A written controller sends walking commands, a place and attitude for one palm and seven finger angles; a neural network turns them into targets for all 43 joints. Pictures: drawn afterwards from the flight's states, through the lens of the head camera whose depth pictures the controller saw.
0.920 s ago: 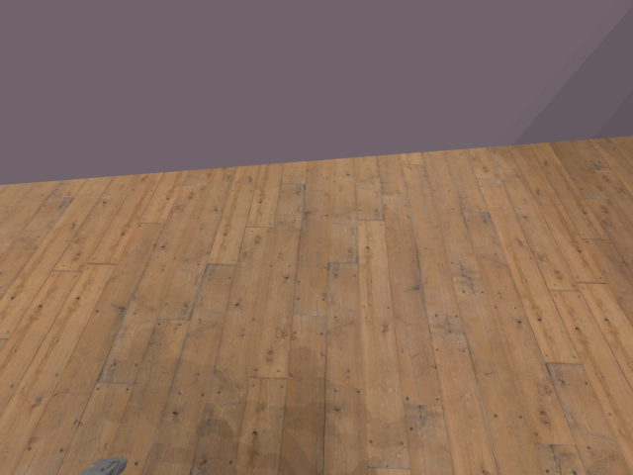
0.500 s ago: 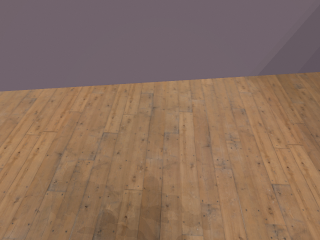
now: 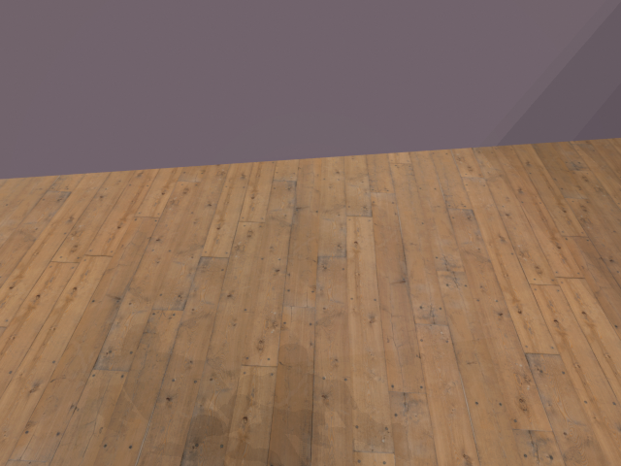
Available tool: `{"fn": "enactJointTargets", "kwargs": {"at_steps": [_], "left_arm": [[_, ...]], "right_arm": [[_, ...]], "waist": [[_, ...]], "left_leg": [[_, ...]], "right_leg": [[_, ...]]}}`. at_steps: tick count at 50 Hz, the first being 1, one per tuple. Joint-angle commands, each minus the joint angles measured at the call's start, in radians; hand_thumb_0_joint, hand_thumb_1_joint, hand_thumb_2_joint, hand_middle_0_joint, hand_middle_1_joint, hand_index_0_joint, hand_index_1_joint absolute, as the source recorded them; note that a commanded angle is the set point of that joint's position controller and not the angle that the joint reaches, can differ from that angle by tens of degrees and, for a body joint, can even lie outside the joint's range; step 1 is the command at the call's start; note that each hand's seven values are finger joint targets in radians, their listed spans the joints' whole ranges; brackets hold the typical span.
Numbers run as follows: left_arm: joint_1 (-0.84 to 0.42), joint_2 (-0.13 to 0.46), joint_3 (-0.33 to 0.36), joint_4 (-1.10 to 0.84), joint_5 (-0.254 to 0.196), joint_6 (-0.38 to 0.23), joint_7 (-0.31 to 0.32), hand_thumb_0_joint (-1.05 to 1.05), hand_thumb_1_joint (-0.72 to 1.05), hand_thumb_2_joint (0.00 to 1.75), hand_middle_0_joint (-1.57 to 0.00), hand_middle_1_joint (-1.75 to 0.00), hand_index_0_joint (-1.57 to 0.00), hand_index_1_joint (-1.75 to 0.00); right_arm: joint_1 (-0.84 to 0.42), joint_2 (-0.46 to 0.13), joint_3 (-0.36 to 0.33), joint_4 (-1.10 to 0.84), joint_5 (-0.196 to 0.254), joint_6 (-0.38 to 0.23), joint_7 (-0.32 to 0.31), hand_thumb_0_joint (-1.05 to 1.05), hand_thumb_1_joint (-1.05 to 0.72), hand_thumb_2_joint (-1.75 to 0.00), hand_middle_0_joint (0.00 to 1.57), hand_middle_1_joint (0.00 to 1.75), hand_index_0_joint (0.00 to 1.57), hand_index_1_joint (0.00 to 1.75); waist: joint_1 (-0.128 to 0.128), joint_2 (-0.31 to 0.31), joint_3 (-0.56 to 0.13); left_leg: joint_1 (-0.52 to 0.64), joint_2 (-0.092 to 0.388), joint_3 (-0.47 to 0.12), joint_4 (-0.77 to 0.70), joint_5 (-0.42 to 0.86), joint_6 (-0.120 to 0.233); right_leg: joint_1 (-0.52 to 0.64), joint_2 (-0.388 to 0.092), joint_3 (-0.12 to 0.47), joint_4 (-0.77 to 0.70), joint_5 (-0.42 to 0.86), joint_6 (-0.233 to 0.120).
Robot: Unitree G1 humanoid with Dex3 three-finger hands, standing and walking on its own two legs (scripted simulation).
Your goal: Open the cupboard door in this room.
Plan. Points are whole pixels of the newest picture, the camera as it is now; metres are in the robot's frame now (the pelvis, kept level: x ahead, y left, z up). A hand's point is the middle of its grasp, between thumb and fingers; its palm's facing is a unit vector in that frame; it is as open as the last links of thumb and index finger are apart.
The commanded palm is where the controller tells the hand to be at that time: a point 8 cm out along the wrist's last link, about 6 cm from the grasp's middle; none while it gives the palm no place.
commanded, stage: turn or walk to find it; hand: left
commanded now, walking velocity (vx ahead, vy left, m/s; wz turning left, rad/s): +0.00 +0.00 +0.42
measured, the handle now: out of the picture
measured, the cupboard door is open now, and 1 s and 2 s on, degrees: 0 0 0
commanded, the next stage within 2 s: none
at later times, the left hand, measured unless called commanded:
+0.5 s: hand out of the picture +0.02 +0.22 -0.18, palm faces +0.13 -0.96 -0.25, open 7.4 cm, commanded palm none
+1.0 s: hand out of the picture -0.10 +0.18 -0.18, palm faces +0.41 -0.88 -0.25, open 7.4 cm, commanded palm none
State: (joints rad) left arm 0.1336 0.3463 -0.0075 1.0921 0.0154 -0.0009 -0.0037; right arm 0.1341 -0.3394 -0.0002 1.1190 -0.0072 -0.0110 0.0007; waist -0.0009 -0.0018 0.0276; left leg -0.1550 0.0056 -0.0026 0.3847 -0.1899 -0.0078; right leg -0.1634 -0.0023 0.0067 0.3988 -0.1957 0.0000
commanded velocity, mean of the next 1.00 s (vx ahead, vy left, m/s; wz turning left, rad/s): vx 0.00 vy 0.00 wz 0.42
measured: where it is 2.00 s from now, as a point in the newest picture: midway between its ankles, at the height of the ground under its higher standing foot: outside the picture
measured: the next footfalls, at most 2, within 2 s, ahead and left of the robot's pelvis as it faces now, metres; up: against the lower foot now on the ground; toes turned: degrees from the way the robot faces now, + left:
right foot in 0.64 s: +0.02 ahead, -0.13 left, +0.00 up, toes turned +12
left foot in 1.02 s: -0.09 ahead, +0.11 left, +0.00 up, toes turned +28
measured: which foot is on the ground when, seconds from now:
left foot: down 0.00-0.64, up 0.66-1.00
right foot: down 0.00-0.38, up 0.40-0.62, down 0.64-1.00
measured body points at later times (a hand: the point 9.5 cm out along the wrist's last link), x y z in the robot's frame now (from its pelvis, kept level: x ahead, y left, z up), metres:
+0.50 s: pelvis -0.02 +0.00 -0.01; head +0.01 +0.02 +0.43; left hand +0.02 +0.27 -0.16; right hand +0.06 -0.23 -0.16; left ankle +0.01 +0.12 -0.74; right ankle -0.02 -0.12 -0.71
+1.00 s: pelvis -0.05 -0.02 -0.01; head -0.03 +0.00 +0.44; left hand -0.12 +0.23 -0.16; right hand +0.12 -0.24 -0.15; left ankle -0.12 +0.09 -0.73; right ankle -0.02 -0.14 -0.74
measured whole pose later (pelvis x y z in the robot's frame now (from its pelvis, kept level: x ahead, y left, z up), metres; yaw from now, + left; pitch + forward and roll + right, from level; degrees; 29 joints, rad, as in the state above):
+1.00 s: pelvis -0.05 -0.02 -0.01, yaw +23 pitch +0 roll +1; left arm 0.27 0.22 0.04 0.94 0.04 0.01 0.02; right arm 0.17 -0.25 -0.07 0.97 0.00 0.07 0.01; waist 0.02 -0.03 0.06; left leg -0.30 0.02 0.04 0.71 -0.40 -0.04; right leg -0.24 -0.12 -0.17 0.59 -0.33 0.02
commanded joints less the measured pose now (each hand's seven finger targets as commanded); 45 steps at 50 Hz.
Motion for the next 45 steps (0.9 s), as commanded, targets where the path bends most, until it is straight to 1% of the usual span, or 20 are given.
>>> {"fn": "enactJointTargets", "kwargs": {"at_steps": [1, 7, 13, 15, 17, 18, 19, 20, 22, 25, 28, 30, 31, 32, 33, 34, 36, 37, 42, 45], "left_arm": [[-0.046, 0.207, 0.043, -0.074, -0.003, -0.021, 0.012, 0.0, 0.9, 0.9, -0.2, -0.3, -0.2, -0.3], [0.023, 0.098, 0.033, -0.087, -0.003, 0.013, 0.027, 0.0, 0.9, 0.9, -0.2, -0.3, -0.2, -0.3], [0.04, 0.122, 0.054, -0.158, 0.002, 0.023, 0.036, 0.0, 0.9, 0.9, -0.2, -0.3, -0.2, -0.3], [0.026, 0.114, 0.058, -0.186, 0.004, 0.026, 0.039, 0.0, 0.9, 0.9, -0.2, -0.3, -0.2, -0.3], [0.019, 0.08, 0.058, -0.205, 0.004, 0.031, 0.038, 0.0, 0.9, 0.9, -0.2, -0.3, -0.2, -0.3], [0.021, 0.049, 0.059, -0.214, 0.0, 0.033, 0.038, 0.0, 0.9, 0.9, -0.2, -0.3, -0.2, -0.3], [0.021, 0.031, 0.056, -0.226, -0.001, 0.03, 0.039, 0.0, 0.9, 0.9, -0.2, -0.3, -0.2, -0.3], [0.024, 0.025, 0.06, -0.232, -0.001, 0.029, 0.042, 0.0, 0.9, 0.9, -0.2, -0.3, -0.2, -0.3], [0.046, 0.004, 0.063, -0.226, -0.004, 0.024, 0.041, 0.0, 0.9, 0.9, -0.2, -0.3, -0.2, -0.3], [0.063, -0.036, 0.06, -0.225, -0.012, 0.021, 0.037, 0.0, 0.9, 0.9, -0.2, -0.3, -0.2, -0.3], [0.112, -0.048, 0.064, -0.221, -0.014, 0.021, 0.036, 0.0, 0.9, 0.9, -0.2, -0.3, -0.2, -0.3], [0.181, -0.031, 0.072, -0.207, -0.011, 0.014, 0.039, 0.0, 0.9, 0.9, -0.2, -0.3, -0.2, -0.3], [0.202, 0.027, 0.086, -0.206, 0.0, 0.008, 0.045, 0.0, 0.9, 0.9, -0.2, -0.3, -0.2, -0.3], [0.186, 0.115, 0.103, -0.221, 0.015, 0.005, 0.049, 0.0, 0.9, 0.9, -0.2, -0.3, -0.2, -0.3], [0.16, 0.1, 0.098, -0.241, 0.006, 0.001, 0.051, 0.0, 0.9, 0.9, -0.2, -0.3, -0.2, -0.3], [0.112, 0.074, 0.096, -0.248, 0.008, 0.004, 0.055, 0.0, 0.9, 0.9, -0.2, -0.3, -0.2, -0.3], [0.036, 0.038, 0.079, -0.261, 0.01, -0.002, 0.047, 0.0, 0.9, 0.9, -0.2, -0.3, -0.2, -0.3], [0.043, 0.027, 0.077, -0.26, 0.01, -0.005, 0.045, 0.0, 0.9, 0.9, -0.2, -0.3, -0.2, -0.3], [0.164, 0.056, 0.085, -0.218, 0.016, -0.004, 0.043, 0.0, 0.9, 0.9, -0.2, -0.3, -0.2, -0.3], [0.209, 0.079, 0.094, -0.199, 0.021, -0.002, 0.041, 0.0, 0.9, 0.9, -0.2, -0.3, -0.2, -0.3]], "right_arm": [[-0.054, -0.213, -0.042, -0.076, -0.004, -0.023, -0.01, 0.0, -0.9, -0.9, 0.2, 0.3, 0.2, 0.3], [0.006, -0.087, -0.024, -0.098, -0.009, 0.01, -0.004, 0.0, -0.9, -0.9, 0.2, 0.3, 0.2, 0.3], [0.065, -0.062, -0.045, -0.149, -0.008, 0.034, -0.001, 0.0, -0.9, -0.9, 0.2, 0.3, 0.2, 0.3], [0.094, -0.055, -0.052, -0.161, -0.008, 0.036, 0.0, 0.0, -0.9, -0.9, 0.2, 0.3, 0.2, 0.3], [0.1, -0.067, -0.059, -0.175, -0.013, 0.034, 0.003, 0.0, -0.9, -0.9, 0.2, 0.3, 0.2, 0.3], [0.108, -0.092, -0.065, -0.185, -0.018, 0.03, 0.001, 0.0, -0.9, -0.9, 0.2, 0.3, 0.2, 0.3], [0.119, -0.118, -0.075, -0.194, -0.015, 0.023, -0.004, 0.0, -0.9, -0.9, 0.2, 0.3, 0.2, 0.3], [0.141, -0.117, -0.081, -0.197, -0.014, 0.02, -0.012, 0.0, -0.9, -0.9, 0.2, 0.3, 0.2, 0.3], [0.127, -0.102, -0.084, -0.202, -0.015, 0.02, -0.023, 0.0, -0.9, -0.9, 0.2, 0.3, 0.2, 0.3], [0.12, -0.088, -0.092, -0.213, -0.018, 0.026, -0.027, 0.0, -0.9, -0.9, 0.2, 0.3, 0.2, 0.3], [0.114, -0.081, -0.101, -0.223, -0.018, 0.037, -0.022, 0.0, -0.9, -0.9, 0.2, 0.3, 0.2, 0.3], [0.095, -0.063, -0.102, -0.235, -0.009, 0.042, -0.015, 0.0, -0.9, -0.9, 0.2, 0.3, 0.2, 0.3], [0.095, -0.015, -0.098, -0.249, -0.001, 0.045, -0.009, 0.0, -0.9, -0.9, 0.2, 0.3, 0.2, 0.3], [0.085, 0.04, -0.093, -0.279, -0.003, 0.044, -0.006, 0.0, -0.9, -0.9, 0.2, 0.3, 0.2, 0.3], [0.047, -0.016, -0.107, -0.277, -0.018, 0.051, -0.004, 0.0, -0.9, -0.9, 0.2, 0.3, 0.2, 0.3], [0.037, -0.004, -0.111, -0.273, -0.014, 0.062, 0.001, 0.0, -0.9, -0.9, 0.2, 0.3, 0.2, 0.3], [0.097, 0.016, -0.107, -0.225, -0.014, 0.068, 0.014, 0.0, -0.9, -0.9, 0.2, 0.3, 0.2, 0.3], [0.111, 0.025, -0.104, -0.216, -0.013, 0.068, 0.016, 0.0, -0.9, -0.9, 0.2, 0.3, 0.2, 0.3], [0.013, 0.039, -0.086, -0.233, -0.008, 0.067, 0.016, 0.0, -0.9, -0.9, 0.2, 0.3, 0.2, 0.3], [-0.027, 0.047, -0.074, -0.241, -0.002, 0.056, 0.015, 0.0, -0.9, -0.9, 0.2, 0.3, 0.2, 0.3]], "waist": [[0.003, 0.003, -0.027], [0.007, -0.016, -0.033], [-0.006, -0.109, -0.06], [-0.022, -0.09, -0.064], [-0.025, 0.032, -0.036], [-0.027, 0.135, -0.024], [-0.025, 0.219, -0.027], [-0.033, 0.22, -0.051], [-0.017, 0.178, -0.09], [-0.018, 0.149, -0.117], [-0.006, 0.152, -0.113], [0.023, 0.123, -0.128], [0.032, -0.017, -0.105], [0.038, -0.287, -0.038], [0.047, -0.221, -0.018], [0.015, -0.186, 0.024], [-0.035, -0.128, 0.06], [-0.035, -0.151, 0.049], [0.028, -0.165, 0.038], [0.054, -0.202, -0.007]], "left_leg": [[-0.026, 0.108, -0.117, -0.075, 0.033, 0.041], [-0.118, 0.088, -0.118, 0.018, 0.08, 0.027], [-0.146, 0.034, -0.07, 0.216, 0.04, 0.015], [-0.133, 0.043, -0.089, 0.215, 0.048, 0.022], [-0.154, 0.09, -0.207, 0.115, 0.085, 0.056], [-0.182, 0.165, -0.358, 0.003, 0.089, 0.105], [-0.156, 0.235, -0.493, -0.07, 0.177, 0.17], [-0.103, 0.254, -0.539, -0.086, 0.253, 0.213], [-0.027, 0.236, -0.489, -0.029, 0.344, 0.231], [-0.011, 0.197, -0.443, 0.003, 0.366, 0.215], [-0.081, 0.147, -0.426, 0.01, 0.276, 0.173], [-0.178, 0.09, -0.39, 0.065, 0.154, 0.115], [-0.355, 0.015, -0.298, 0.193, -0.045, 0.054], [-0.515, -0.108, -0.079, 0.435, -0.278, -0.02], [-0.454, -0.046, -0.111, 0.608, -0.325, -0.012], [-0.423, -0.034, -0.109, 0.713, -0.3, -0.007], [-0.397, -0.009, -0.063, 0.821, -0.189, -0.022], [-0.397, -0.008, -0.04, 0.821, -0.166, -0.031], [-0.357, 0.008, 0.023, 0.615, -0.234, -0.048], [-0.305, 0.003, 0.057, 0.451, -0.276, -0.044]], "right_leg": [[-0.011, -0.117, 0.097, -0.078, -0.015, -0.027], [-0.019, -0.145, 0.069, -0.01, -0.006, -0.006], [-0.086, -0.261, 0.107, -0.003, 0.008, -0.074], [-0.121, -0.256, 0.072, 0.048, 0.004, -0.072], [-0.171, -0.162, -0.02, 0.164, -0.097, -0.018], [-0.179, -0.072, -0.076, 0.287, -0.163, 0.021], [-0.219, -0.021, -0.072, 0.423, -0.269, 0.034], [-0.268, -0.022, -0.017, 0.535, -0.358, 0.029], [-0.31, -0.032, 0.027, 0.581, -0.349, 0.03], [-0.257, -0.013, 0.009, 0.469, -0.323, 0.039], [-0.125, 0.018, -0.018, 0.277, -0.238, 0.038], [0.045, 0.002, -0.021, 0.034, -0.087, 0.035], [0.168, -0.141, 0.107, -0.066, -0.129, -0.007], [0.145, -0.411, 0.391, -0.162, -0.146, -0.117], [-0.037, -0.458, 0.378, -0.18, -0.134, -0.157], [-0.127, -0.419, 0.355, -0.176, -0.125, -0.164], [-0.155, -0.309, 0.155, -0.127, -0.039, -0.138], [-0.128, -0.283, 0.103, -0.11, 0.011, -0.128], [-0.023, -0.312, 0.058, -0.069, 0.172, -0.151], [0.062, -0.326, 0.034, -0.006, 0.363, -0.155]]}}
